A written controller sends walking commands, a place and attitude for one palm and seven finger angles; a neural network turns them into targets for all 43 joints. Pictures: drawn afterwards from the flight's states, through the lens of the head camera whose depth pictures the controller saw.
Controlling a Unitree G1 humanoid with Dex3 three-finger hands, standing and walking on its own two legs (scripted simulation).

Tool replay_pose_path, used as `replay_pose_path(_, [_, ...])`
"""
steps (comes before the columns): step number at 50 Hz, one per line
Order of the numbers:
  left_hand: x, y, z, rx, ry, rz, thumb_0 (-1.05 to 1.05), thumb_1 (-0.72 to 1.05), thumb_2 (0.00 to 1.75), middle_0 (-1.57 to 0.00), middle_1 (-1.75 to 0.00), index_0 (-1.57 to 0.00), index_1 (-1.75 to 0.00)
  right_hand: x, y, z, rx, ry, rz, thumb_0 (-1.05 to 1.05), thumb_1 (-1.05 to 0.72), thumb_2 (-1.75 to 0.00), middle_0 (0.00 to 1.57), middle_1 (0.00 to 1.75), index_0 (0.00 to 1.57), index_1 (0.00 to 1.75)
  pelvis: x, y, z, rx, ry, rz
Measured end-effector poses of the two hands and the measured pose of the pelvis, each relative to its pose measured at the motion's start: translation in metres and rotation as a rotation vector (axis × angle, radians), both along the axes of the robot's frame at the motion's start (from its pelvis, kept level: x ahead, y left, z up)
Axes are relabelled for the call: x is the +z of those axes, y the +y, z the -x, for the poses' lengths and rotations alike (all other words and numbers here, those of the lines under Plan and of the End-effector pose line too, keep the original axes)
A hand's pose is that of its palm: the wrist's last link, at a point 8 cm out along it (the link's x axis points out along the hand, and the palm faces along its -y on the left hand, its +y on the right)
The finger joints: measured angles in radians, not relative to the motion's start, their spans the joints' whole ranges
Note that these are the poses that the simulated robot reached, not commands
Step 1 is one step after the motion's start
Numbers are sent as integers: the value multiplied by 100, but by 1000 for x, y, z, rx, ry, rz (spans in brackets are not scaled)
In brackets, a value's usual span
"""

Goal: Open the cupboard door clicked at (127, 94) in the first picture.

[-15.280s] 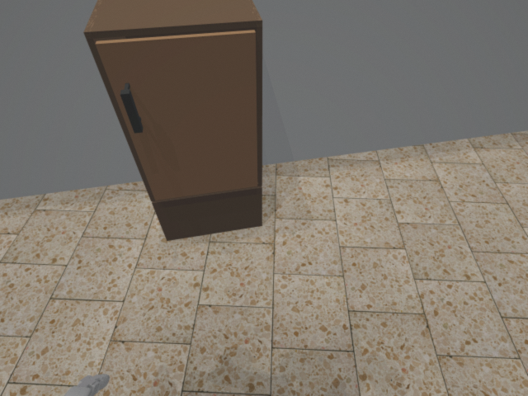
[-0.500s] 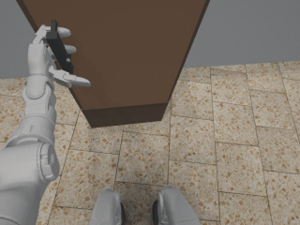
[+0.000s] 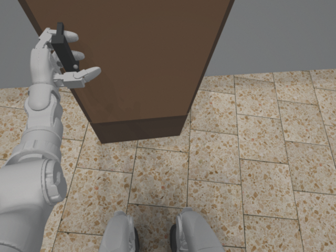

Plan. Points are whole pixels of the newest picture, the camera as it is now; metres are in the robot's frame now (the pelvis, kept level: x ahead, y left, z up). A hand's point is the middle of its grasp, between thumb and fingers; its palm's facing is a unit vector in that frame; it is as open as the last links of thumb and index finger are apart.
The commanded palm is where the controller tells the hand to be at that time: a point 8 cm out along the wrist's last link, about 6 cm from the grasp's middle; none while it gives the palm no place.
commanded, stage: close the thumb around the handle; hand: left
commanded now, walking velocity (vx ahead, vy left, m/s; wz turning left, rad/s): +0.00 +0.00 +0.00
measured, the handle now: (68, 54) +0.56 +0.19 +0.06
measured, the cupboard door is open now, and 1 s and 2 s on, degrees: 0 21 41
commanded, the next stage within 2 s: pull the door open along its arc in 0.34 s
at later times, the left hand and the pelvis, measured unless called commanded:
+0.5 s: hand (79, 67) +0.52 +0.16 +0.06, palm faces +0.06 -1.00 -0.02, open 5.5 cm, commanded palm +0.49 +0.20 +0.06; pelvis +0.01 +0.00 +0.01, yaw +0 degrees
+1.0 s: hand (101, 115) +0.40 +0.11 +0.07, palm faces +0.25 -0.97 +0.09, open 6.0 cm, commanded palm +0.33 +0.16 +0.06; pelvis +0.04 -0.01 +0.03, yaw +0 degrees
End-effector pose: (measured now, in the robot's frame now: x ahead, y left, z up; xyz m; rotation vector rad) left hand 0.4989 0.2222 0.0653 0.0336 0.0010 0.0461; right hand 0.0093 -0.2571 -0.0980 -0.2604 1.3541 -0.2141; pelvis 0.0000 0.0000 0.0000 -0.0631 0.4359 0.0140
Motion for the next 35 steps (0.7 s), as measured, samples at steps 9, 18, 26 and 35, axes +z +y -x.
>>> replay_pose_path(9, [-1, 0, 0, 3, 9, 7, 1, 54, 74, -39, -131, -40, -131, 2, 4, -5, -9, -9, -10, 0, -91, -90, 20, 30, 20, 30, 3, 2, -5, -6, -5, -1])
replay_pose_path(18, [-3, -7, -1, -9, 1, 20, 1, 74, 85, -40, -134, -40, -134, 2, 5, -9, -16, -3, -13, 0, -91, -90, 20, 30, 20, 30, 5, 4, -10, -10, -8, -5])
replay_pose_path(26, [-2, -8, 1, 16, 3, 13, 1, 72, 86, -40, -134, -41, -135, 2, 5, -11, -22, -2, -24, 0, -91, -90, 20, 30, 20, 30, 6, 3, -12, -12, -10, -9])
replay_pose_path(35, [-3, -14, 23, 16, -2, 20, 2, 75, 81, -40, -134, -40, -135, 6, 5, -24, -37, -25, -54, 0, -91, -90, 20, 30, 20, 30, 15, 0, -21, -25, -29, -21])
